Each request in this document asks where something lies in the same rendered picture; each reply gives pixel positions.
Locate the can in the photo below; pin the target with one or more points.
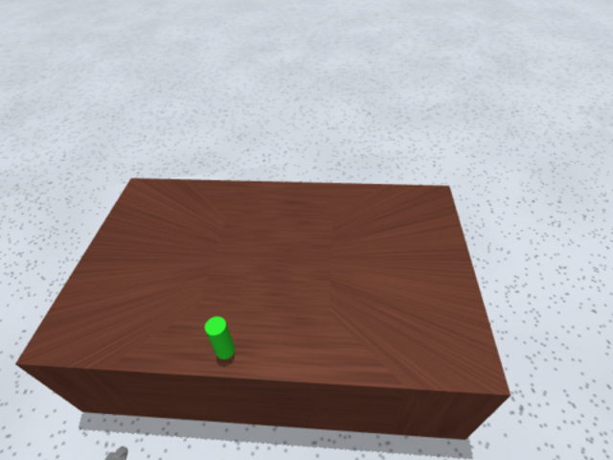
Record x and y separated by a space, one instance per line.
218 333

